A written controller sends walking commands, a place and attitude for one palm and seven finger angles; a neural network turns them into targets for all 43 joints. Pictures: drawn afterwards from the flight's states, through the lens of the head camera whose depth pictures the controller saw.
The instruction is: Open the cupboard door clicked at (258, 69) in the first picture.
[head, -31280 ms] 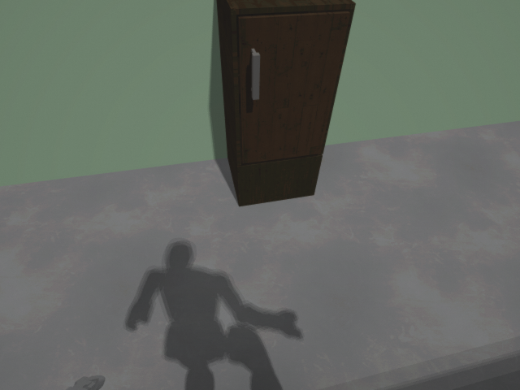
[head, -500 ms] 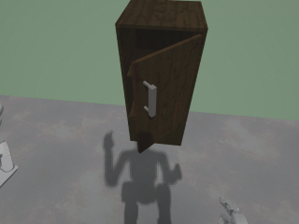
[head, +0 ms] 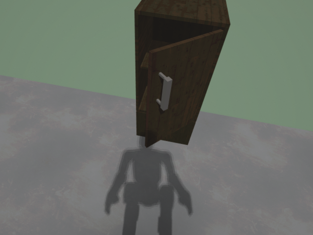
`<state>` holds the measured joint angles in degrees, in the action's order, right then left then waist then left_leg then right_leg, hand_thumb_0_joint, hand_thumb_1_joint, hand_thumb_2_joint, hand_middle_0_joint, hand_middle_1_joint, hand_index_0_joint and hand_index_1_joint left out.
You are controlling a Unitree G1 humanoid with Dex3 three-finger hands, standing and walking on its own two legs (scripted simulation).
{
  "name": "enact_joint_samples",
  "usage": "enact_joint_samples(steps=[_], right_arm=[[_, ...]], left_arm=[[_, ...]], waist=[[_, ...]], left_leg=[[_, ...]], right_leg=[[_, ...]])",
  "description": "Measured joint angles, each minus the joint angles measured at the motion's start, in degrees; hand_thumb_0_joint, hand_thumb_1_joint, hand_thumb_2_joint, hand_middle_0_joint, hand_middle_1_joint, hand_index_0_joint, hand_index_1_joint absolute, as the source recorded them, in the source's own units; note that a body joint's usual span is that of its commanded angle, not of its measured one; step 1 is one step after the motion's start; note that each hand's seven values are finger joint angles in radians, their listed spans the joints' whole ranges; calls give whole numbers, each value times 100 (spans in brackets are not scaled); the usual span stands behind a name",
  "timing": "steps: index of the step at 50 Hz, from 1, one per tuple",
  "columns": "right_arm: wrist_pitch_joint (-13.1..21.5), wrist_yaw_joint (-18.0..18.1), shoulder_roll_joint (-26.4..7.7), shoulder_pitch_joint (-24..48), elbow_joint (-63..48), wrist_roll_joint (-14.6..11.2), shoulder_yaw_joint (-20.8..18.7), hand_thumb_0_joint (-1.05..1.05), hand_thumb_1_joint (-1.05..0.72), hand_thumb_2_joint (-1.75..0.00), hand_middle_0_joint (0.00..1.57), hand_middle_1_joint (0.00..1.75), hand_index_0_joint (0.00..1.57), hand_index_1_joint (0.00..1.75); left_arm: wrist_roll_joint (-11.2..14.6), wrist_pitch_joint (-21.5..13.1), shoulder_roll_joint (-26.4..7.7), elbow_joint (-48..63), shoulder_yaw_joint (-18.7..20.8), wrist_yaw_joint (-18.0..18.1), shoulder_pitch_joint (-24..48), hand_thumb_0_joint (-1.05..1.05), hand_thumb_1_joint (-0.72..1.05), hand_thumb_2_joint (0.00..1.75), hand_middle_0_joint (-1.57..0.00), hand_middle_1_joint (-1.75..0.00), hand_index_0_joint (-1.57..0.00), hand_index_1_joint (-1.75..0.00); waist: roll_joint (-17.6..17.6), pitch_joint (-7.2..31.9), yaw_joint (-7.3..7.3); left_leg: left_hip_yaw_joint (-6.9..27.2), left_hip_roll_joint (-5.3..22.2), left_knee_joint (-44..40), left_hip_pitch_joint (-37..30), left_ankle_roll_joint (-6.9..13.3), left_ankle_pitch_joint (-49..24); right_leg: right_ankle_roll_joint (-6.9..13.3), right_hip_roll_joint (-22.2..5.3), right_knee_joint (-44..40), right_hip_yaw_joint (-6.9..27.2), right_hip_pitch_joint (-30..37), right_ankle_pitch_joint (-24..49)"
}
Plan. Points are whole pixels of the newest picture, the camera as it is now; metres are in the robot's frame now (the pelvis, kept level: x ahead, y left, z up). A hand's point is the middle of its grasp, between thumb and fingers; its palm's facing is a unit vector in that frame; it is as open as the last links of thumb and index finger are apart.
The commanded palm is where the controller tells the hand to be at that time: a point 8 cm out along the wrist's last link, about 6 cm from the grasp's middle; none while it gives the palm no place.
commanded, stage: let the arm hang, fingers relaxed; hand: left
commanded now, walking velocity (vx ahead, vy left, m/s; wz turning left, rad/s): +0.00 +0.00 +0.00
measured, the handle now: (162, 91) +0.64 +0.00 -0.03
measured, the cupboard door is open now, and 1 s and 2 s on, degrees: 46 46 46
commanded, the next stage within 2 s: look to check the result in 0.70 s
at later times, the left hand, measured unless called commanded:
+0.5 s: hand out of the picture -0.01 +0.16 -0.17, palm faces +0.02 -0.98 -0.17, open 7.4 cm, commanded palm none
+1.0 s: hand out of the picture +0.01 +0.16 -0.17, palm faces +0.03 -0.98 -0.19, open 7.4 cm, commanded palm none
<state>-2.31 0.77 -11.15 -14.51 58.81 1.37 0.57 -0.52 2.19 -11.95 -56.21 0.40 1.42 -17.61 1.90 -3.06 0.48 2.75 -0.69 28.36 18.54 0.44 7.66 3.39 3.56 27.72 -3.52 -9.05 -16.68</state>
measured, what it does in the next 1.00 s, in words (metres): stands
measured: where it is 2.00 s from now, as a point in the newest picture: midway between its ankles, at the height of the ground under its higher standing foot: outside the picture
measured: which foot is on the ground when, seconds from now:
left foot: down 0.00-1.00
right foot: down 0.00-1.00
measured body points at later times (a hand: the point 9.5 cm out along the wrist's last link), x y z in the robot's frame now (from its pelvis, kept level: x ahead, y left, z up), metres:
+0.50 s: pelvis +0.01 +0.00 +0.00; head +0.00 +0.00 +0.45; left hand -0.01 +0.21 -0.16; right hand -0.02 -0.19 -0.16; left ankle +0.08 +0.11 -0.73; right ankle -0.01 -0.08 -0.73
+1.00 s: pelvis +0.03 -0.01 +0.01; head +0.04 -0.01 +0.46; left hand +0.01 +0.21 -0.15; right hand +0.02 -0.22 -0.16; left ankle +0.08 +0.11 -0.73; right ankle -0.01 -0.08 -0.73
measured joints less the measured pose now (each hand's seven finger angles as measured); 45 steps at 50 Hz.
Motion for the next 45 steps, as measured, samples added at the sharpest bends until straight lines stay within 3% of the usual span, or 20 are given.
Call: enact_joint_samples(steps=[12, 29, 45], right_arm=[[11, 58, 268, -390, 509, -23, -46, 1, -91, -89, 20, 30, 20, 30], [139, 116, 529, -307, 617, -21, -35, 1, -91, -89, 20, 30, 20, 30], [185, 161, 418, -176, 653, -45, -43, 1, -91, -89, 20, 30, 20, 30]], left_arm=[[10, -58, 111, -945, 19, 34, -345, 0, 92, 90, -20, -29, -20, -30], [15, -220, 634, -884, -32, 75, 7, 0, 91, 90, -20, -29, -20, -30], [31, -244, 514, -976, 1, 113, -47, 0, 91, 90, -20, -29, -20, -30]], waist=[[-421, 16, 26], [-245, 159, 42], [-234, 56, 16]], left_leg=[[-80, -40, -331, -145, 56, -191], [-146, -87, -390, -249, 51, -108], [-130, -50, -409, -410, -2, 33]], right_leg=[[-48, -58, -196, 74, 64, 140], [-46, -114, -136, 138, 103, 7], [1, -70, -334, 141, 344, -37]])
